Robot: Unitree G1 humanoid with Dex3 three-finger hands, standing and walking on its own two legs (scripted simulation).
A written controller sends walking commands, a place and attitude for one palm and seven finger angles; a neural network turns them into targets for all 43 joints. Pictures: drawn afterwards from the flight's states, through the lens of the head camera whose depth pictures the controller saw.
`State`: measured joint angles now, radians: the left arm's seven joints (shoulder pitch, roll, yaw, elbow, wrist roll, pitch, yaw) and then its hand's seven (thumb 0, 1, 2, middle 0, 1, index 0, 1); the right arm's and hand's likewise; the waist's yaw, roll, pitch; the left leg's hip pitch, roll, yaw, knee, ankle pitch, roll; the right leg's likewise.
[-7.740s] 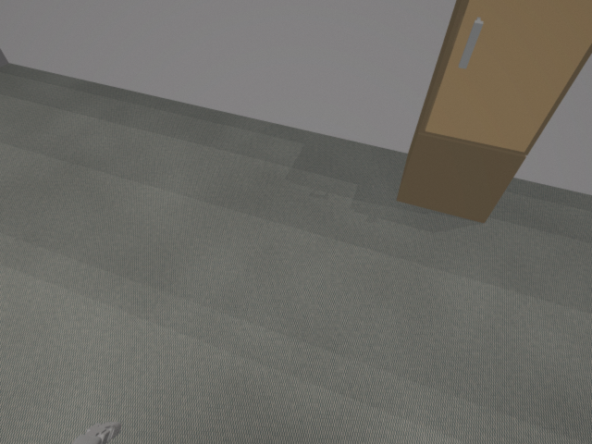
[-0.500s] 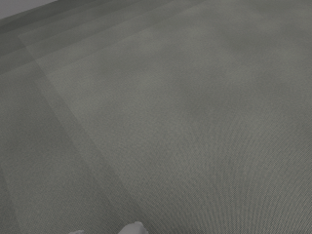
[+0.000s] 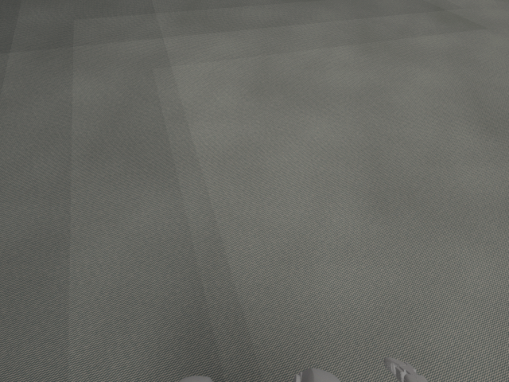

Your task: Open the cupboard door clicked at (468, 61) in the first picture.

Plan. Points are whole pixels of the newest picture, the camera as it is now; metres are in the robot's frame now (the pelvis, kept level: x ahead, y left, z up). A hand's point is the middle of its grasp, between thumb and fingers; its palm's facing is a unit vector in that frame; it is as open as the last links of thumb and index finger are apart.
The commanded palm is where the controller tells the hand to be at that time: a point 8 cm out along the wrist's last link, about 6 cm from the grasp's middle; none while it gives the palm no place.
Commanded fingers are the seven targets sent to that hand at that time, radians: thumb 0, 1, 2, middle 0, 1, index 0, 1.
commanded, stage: turn to face it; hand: left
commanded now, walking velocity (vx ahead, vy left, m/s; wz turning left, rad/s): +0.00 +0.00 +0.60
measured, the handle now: out of the picture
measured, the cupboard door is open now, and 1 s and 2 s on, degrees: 0 0 0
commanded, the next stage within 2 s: none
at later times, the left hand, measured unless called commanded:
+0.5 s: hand out of the picture +0.04 +0.17 -0.13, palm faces +0.29 -0.92 -0.27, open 7.4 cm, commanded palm none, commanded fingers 0.00 0.90 0.90 -0.20 -0.30 -0.20 -0.30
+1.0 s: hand out of the picture -0.09 +0.24 -0.16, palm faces +0.58 -0.78 -0.24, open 7.4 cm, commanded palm none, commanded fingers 0.00 0.90 0.90 -0.20 -0.30 -0.20 -0.30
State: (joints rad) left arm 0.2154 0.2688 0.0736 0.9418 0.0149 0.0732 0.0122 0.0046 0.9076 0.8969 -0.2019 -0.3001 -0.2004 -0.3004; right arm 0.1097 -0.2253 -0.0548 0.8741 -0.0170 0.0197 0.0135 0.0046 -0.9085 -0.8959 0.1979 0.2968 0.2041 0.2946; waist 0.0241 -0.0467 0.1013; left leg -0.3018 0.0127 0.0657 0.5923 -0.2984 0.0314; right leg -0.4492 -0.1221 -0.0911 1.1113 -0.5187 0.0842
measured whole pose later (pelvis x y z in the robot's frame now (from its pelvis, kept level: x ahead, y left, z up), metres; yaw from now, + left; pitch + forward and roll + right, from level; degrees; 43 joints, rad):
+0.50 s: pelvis +0.00 -0.05 +0.01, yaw +18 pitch -1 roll +2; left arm 0.19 0.17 0.02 0.86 0.02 0.02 0.02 0.00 0.90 0.90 -0.20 -0.30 -0.20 -0.30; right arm 0.22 -0.27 -0.10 0.94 -0.02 0.08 0.03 0.01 -0.91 -0.90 0.20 0.30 0.20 0.29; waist -0.03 0.04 0.06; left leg -0.52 0.01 0.00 1.17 -0.38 -0.07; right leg -0.21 -0.11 -0.16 0.52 -0.29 0.00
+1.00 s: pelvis -0.03 +0.01 +0.01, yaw +35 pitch +1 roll -2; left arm 0.16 0.28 0.07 0.90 0.02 0.06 0.00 0.00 0.91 0.90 -0.20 -0.30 -0.20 -0.30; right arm 0.18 -0.21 -0.05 0.90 -0.02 0.02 0.00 0.01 -0.91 -0.90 0.20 0.30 0.21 0.30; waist 0.00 -0.03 0.07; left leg -0.27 -0.04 -0.02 0.47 -0.21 0.07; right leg -0.50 -0.10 -0.01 1.11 -0.37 0.11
